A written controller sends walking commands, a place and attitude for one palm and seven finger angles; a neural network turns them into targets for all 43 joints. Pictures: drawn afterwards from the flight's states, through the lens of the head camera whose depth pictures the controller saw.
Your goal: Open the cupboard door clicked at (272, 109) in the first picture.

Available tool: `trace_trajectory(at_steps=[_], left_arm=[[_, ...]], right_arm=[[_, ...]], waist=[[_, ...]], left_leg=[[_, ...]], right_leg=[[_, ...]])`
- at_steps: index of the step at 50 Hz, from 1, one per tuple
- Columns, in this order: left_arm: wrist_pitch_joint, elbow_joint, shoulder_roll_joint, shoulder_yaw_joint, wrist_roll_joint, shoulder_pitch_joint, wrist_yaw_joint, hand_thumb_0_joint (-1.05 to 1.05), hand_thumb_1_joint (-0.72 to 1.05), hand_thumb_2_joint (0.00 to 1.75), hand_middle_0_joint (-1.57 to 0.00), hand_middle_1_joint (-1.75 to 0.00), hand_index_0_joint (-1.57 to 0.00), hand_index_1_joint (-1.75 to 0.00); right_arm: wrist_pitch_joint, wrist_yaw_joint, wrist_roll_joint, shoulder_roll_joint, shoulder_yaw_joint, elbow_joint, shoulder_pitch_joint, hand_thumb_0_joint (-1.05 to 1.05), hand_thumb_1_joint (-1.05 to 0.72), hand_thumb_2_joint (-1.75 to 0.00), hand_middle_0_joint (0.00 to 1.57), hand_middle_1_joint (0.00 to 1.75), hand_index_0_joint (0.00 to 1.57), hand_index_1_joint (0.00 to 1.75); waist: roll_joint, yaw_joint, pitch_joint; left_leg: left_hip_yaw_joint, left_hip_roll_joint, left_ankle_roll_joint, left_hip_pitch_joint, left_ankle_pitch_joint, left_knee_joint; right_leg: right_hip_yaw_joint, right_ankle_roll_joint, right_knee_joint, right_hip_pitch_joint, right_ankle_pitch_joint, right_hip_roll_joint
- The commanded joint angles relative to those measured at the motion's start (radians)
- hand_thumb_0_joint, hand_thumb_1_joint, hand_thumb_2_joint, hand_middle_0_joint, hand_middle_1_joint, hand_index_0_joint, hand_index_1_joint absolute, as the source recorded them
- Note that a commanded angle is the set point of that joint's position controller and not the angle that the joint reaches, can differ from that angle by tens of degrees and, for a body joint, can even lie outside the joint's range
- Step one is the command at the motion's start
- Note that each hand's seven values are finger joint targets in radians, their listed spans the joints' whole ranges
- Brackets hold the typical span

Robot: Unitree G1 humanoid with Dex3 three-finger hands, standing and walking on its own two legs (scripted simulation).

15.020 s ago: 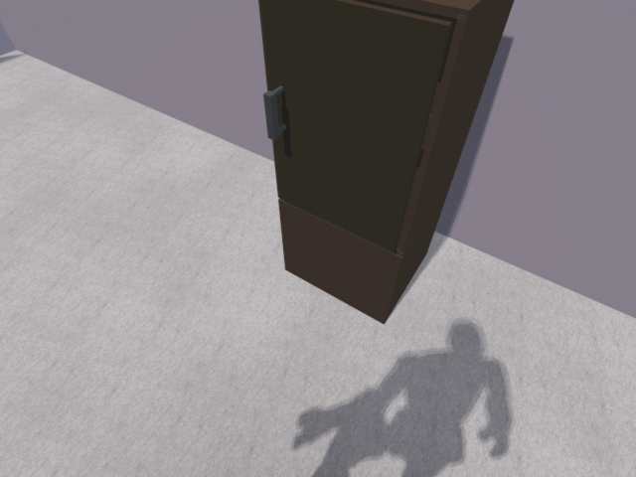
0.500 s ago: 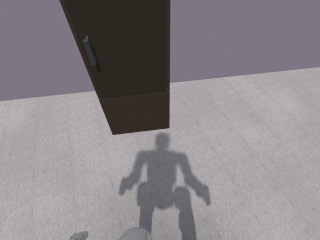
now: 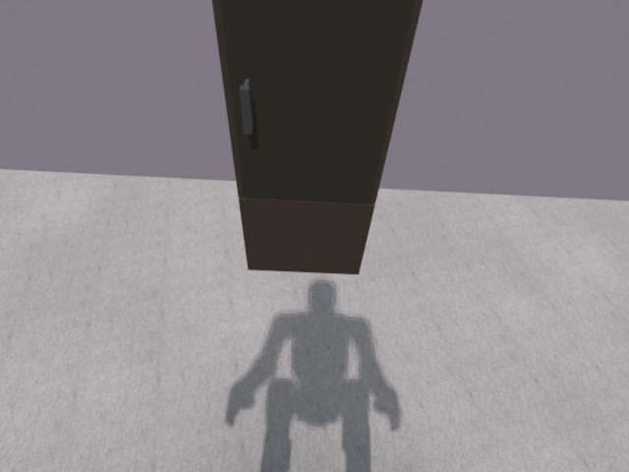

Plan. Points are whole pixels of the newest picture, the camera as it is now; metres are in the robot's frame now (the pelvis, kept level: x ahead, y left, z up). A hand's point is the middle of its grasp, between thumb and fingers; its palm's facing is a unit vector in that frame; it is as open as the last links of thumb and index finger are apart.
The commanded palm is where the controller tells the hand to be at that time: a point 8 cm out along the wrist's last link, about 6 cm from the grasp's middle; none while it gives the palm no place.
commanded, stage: take the last steps up to it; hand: left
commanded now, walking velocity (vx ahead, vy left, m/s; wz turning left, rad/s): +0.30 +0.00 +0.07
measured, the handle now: (247, 106) +0.91 +0.21 -0.03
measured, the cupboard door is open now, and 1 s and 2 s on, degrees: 0 0 0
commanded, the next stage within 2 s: come to a stop and stand still in 0.90 s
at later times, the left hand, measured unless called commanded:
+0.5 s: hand out of the picture +0.03 +0.17 -0.19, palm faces +0.18 -0.98 -0.10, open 7.4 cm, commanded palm none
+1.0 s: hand (204, 318) +0.40 +0.22 -0.17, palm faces -0.02 -0.98 -0.21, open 7.4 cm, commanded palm none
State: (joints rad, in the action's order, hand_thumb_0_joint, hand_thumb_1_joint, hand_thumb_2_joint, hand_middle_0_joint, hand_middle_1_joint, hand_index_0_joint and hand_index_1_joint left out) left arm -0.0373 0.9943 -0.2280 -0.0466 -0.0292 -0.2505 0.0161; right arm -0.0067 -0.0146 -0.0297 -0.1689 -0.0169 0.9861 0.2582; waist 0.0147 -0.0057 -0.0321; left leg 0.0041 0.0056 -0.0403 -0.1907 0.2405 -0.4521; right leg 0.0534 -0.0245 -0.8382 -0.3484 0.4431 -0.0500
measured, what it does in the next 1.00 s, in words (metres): walks ahead: right foot, then left foot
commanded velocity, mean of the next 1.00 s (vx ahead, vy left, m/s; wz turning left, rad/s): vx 0.24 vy -0.03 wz -0.02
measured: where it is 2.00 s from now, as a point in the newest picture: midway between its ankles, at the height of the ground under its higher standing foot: (295, 453)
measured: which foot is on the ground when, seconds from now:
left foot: down 0.00-0.10, up 0.12-0.48, down 0.50-1.00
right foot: up 0.00-0.08, down 0.10-0.52, up 0.54-0.98, down 1.00-1.00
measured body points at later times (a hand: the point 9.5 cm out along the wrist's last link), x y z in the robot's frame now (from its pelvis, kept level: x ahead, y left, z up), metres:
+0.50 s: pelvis +0.13 +0.03 -0.01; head +0.14 +0.06 +0.43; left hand +0.03 +0.22 -0.18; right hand +0.21 -0.20 -0.15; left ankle +0.21 +0.15 -0.74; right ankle +0.02 -0.13 -0.74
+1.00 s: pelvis +0.29 +0.04 -0.01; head +0.31 +0.03 +0.44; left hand +0.40 +0.27 -0.15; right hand +0.23 -0.17 -0.17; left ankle +0.21 +0.15 -0.74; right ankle +0.35 -0.07 -0.74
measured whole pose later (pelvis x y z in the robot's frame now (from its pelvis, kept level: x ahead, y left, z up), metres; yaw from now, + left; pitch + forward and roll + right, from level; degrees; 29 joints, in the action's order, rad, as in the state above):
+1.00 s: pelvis +0.29 +0.04 -0.01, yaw +0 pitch -1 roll +1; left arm 0.02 0.99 -0.20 -0.05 -0.03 -0.13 0.02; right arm -0.03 -0.01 -0.03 -0.13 -0.03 1.11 0.39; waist 0.02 -0.05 -0.05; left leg 0.18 -0.05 0.01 -0.07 0.38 -0.47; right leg 0.07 0.02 -0.55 -0.34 0.18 -0.06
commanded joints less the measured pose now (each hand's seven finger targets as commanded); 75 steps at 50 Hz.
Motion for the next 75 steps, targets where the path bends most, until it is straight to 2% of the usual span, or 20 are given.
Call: trace_trajectory(at_steps=[1, 3, 5, 6, 13, 20, 23, 24, 25, 26, 27, 33, 44, 48, 51, 55, 64, 67, 69, 75], left_arm=[[0.043, -0.065, -0.020, -0.006, 0.002, -0.001, 0.001, 0.00, 0.90, 0.90, -0.20, -0.30, -0.20, -0.30], [0.052, -0.018, -0.034, -0.017, 0.000, -0.108, -0.003, 0.00, 0.90, 0.90, -0.20, -0.30, -0.20, -0.30], [0.069, 0.010, -0.162, -0.049, -0.011, -0.234, -0.023, 0.00, 0.90, 0.90, -0.20, -0.30, -0.20, -0.30], [0.070, 0.011, -0.177, -0.049, -0.001, -0.253, -0.029, 0.00, 0.90, 0.90, -0.20, -0.30, -0.20, -0.30], [0.111, 0.014, -0.046, -0.019, 0.010, -0.123, -0.030, 0.00, 0.90, 0.90, -0.20, -0.30, -0.20, -0.30], [0.115, 0.087, -0.067, -0.027, -0.001, -0.196, -0.032, 0.00, 0.90, 0.90, -0.20, -0.30, -0.20, -0.30], [0.103, 0.102, -0.062, -0.030, 0.004, -0.179, -0.031, 0.00, 0.90, 0.90, -0.20, -0.30, -0.20, -0.30], [0.099, 0.100, -0.028, -0.027, 0.004, -0.196, -0.028, 0.00, 0.90, 0.90, -0.20, -0.30, -0.20, -0.30], [0.094, 0.080, 0.026, -0.019, 0.014, -0.227, -0.024, 0.00, 0.90, 0.90, -0.20, -0.30, -0.20, -0.30], [0.090, 0.038, 0.026, -0.006, 0.015, -0.175, -0.022, 0.00, 0.90, 0.90, -0.20, -0.30, -0.20, -0.30], [0.089, 0.020, 0.021, -0.007, 0.012, -0.120, -0.022, 0.00, 0.90, 0.90, -0.20, -0.30, -0.20, -0.30], [0.050, 0.045, 0.035, -0.021, -0.001, -0.112, -0.004, 0.00, 0.90, 0.90, -0.20, -0.30, -0.20, -0.30], [0.046, -0.040, 0.010, -0.010, 0.005, 0.090, 0.001, 0.00, 0.90, 0.90, -0.20, -0.30, -0.20, -0.30], [0.063, -0.002, -0.022, -0.019, 0.002, -0.027, -0.005, 0.00, 0.90, 0.90, -0.20, -0.30, -0.20, -0.30], [0.091, 0.056, -0.182, -0.041, 0.009, -0.225, -0.027, 0.00, 0.90, 0.90, -0.20, -0.30, -0.20, -0.30], [0.084, 0.012, -0.087, -0.012, 0.011, -0.005, -0.058, 0.00, 0.90, 0.90, -0.20, -0.30, -0.20, -0.30], [0.034, 0.001, -0.111, -0.037, 0.005, 0.046, -0.060, 0.00, 0.90, 0.90, -0.20, -0.30, -0.20, -0.30], [0.014, -0.021, -0.037, -0.020, 0.022, 0.009, -0.058, 0.00, 0.90, 0.90, -0.20, -0.30, -0.20, -0.30], [-0.003, -0.017, -0.032, -0.014, 0.017, -0.007, -0.060, 0.00, 0.90, 0.90, -0.20, -0.30, -0.20, -0.30], [-0.008, 0.006, -0.044, -0.013, 0.013, -0.040, -0.041, 0.00, 0.90, 0.90, -0.20, -0.30, -0.20, -0.30]], right_arm=[[-0.011, -0.010, 0.002, -0.187, -0.052, -0.017, 0.042, 0.00, -0.90, -0.90, 0.20, 0.30, 0.20, 0.30], [-0.010, -0.006, 0.011, -0.163, -0.049, -0.011, 0.012, 0.00, -0.90, -0.90, 0.20, 0.30, 0.20, 0.30], [-0.017, 0.004, 0.021, -0.068, -0.029, -0.049, -0.014, 0.00, -0.90, -0.90, 0.20, 0.30, 0.20, 0.30], [-0.016, 0.014, 0.006, -0.125, -0.043, -0.075, -0.079, 0.00, -0.90, -0.90, 0.20, 0.30, 0.20, 0.30], [0.002, 0.043, 0.001, -0.071, -0.054, -0.018, -0.016, 0.00, -0.90, -0.90, 0.20, 0.30, 0.20, 0.30], [-0.027, 0.051, 0.008, -0.039, -0.047, -0.053, -0.108, 0.00, -0.90, -0.90, 0.20, 0.30, 0.20, 0.30], [-0.045, 0.038, 0.002, -0.063, -0.051, -0.011, 0.012, 0.00, -0.90, -0.90, 0.20, 0.30, 0.20, 0.30], [-0.054, 0.030, -0.002, -0.119, -0.062, 0.026, 0.125, 0.00, -0.90, -0.90, 0.20, 0.30, 0.20, 0.30], [-0.060, 0.014, -0.015, -0.222, -0.087, 0.055, 0.265, 0.00, -0.90, -0.90, 0.20, 0.30, 0.20, 0.30], [-0.050, -0.002, -0.007, -0.268, -0.091, 0.069, 0.348, 0.00, -0.90, -0.90, 0.20, 0.30, 0.20, 0.30], [-0.041, -0.012, -0.003, -0.266, -0.088, 0.058, 0.292, 0.00, -0.90, -0.90, 0.20, 0.30, 0.20, 0.30], [-0.069, -0.021, 0.001, -0.092, -0.041, 0.023, 0.094, 0.00, -0.90, -0.90, 0.20, 0.30, 0.20, 0.30], [-0.051, -0.012, -0.004, -0.126, -0.046, 0.060, 0.129, 0.00, -0.90, -0.90, 0.20, 0.30, 0.20, 0.30], [-0.039, -0.008, 0.002, -0.119, -0.044, 0.070, 0.113, 0.00, -0.90, -0.90, 0.20, 0.30, 0.20, 0.30], [-0.033, -0.002, 0.024, -0.054, -0.029, 0.036, 0.113, 0.00, -0.90, -0.90, 0.20, 0.30, 0.20, 0.30], [0.003, -0.017, 0.032, -0.027, -0.016, 0.075, 0.085, 0.00, -0.90, -0.90, 0.20, 0.30, 0.20, 0.30], [0.046, -0.003, 0.023, -0.063, -0.038, 0.041, 0.054, 0.00, -0.90, -0.90, 0.20, 0.30, 0.20, 0.30], [0.025, -0.012, 0.009, -0.179, -0.049, 0.001, 0.027, 0.00, -0.90, -0.90, 0.20, 0.30, 0.20, 0.30], [0.021, -0.020, 0.002, -0.184, -0.044, -0.019, -0.040, 0.00, -0.90, -0.90, 0.20, 0.30, 0.20, 0.30], [0.014, -0.036, 0.006, -0.179, -0.036, -0.039, -0.096, 0.00, -0.90, -0.90, 0.20, 0.30, 0.20, 0.30]], waist=[[-0.120, 0.002, -0.020], [-0.062, 0.055, -0.032], [0.272, 0.113, -0.058], [0.180, 0.124, -0.114], [0.121, -0.003, -0.129], [0.109, 0.034, -0.086], [0.073, -0.024, -0.035], [-0.057, -0.064, 0.026], [-0.281, -0.106, 0.127], [-0.316, -0.126, 0.160], [-0.183, -0.109, 0.085], [-0.129, -0.002, -0.021], [-0.110, -0.019, -0.069], [-0.064, 0.040, -0.002], [0.194, 0.092, 0.118], [0.081, 0.012, 0.087], [0.147, -0.009, 0.056], [-0.155, 0.008, 0.067], [-0.163, 0.020, 0.017], [-0.163, 0.015, 0.073]], left_leg=[[-0.259, -0.212, -0.131, -0.055, 0.265, 0.221], [-0.183, -0.138, -0.081, -0.209, 0.334, 0.115], [0.032, 0.044, 0.007, -0.490, 0.330, -0.296], [0.002, -0.002, 0.011, -0.518, 0.331, -0.480], [0.030, -0.096, 0.059, -0.412, -0.014, -0.549], [0.091, -0.083, 0.050, -0.342, 0.001, -0.240], [0.144, -0.027, 0.034, -0.072, -0.043, -0.081], [0.063, -0.061, 0.019, 0.137, -0.018, -0.041], [-0.261, -0.307, -0.054, 0.327, 0.060, 0.055], [-0.476, -0.436, -0.116, 0.360, 0.105, 0.206], [-0.460, -0.457, -0.148, 0.282, 0.136, 0.227], [-0.084, -0.314, -0.095, 0.005, -0.087, 0.275], [0.007, -0.297, -0.121, 0.071, -0.294, 0.224], [0.078, -0.226, -0.056, 0.018, -0.282, 0.024], [0.125, -0.023, 0.041, -0.281, 0.422, -0.543], [0.002, -0.086, 0.078, -0.204, 0.291, -0.494], [0.041, -0.038, 0.088, -0.041, 0.012, -0.117], [-0.196, -0.297, -0.058, -0.003, -0.517, 0.080], [-0.225, -0.345, -0.146, -0.130, -0.358, 0.177], [-0.164, -0.288, -0.135, 0.022, -0.325, 0.148]], right_leg=[[0.028, 0.013, 0.212, 0.086, -0.058, 0.034], [0.014, 0.018, 0.395, 0.305, -0.131, 0.030], [-0.469, 0.146, 0.681, 0.453, 0.250, -0.303], [-0.582, 0.223, 0.774, 0.332, 0.363, -0.393], [-0.139, 0.165, 0.745, 0.150, -0.083, -0.220], [-0.083, 0.176, 0.657, 0.280, -0.272, -0.231], [-0.035, 0.141, 0.481, 0.206, -0.348, -0.189], [0.006, 0.113, 0.266, 0.093, -0.337, -0.132], [0.090, 0.063, -0.015, -0.106, -0.067, -0.015], [0.035, 0.053, -0.241, -0.224, 0.146, 0.049], [-0.034, 0.070, -0.349, -0.273, 0.103, -0.004], [-0.045, 0.040, -0.275, -0.199, -0.160, -0.068], [0.016, 0.029, 0.145, -0.109, -0.236, -0.027], [0.053, 0.049, 0.345, 0.178, -0.318, 0.030], [-0.396, 0.268, 0.523, 0.445, -0.691, -0.371], [-0.174, 0.234, 0.453, 0.290, -1.138, -0.282], [-0.134, 0.171, 0.397, 0.131, -0.770, -0.225], [0.003, 0.022, 0.224, 0.051, -0.213, -0.024], [-0.040, 0.025, -0.007, 0.076, 0.114, 0.026], [-0.076, 0.007, -0.012, 0.002, 0.054, 0.022]])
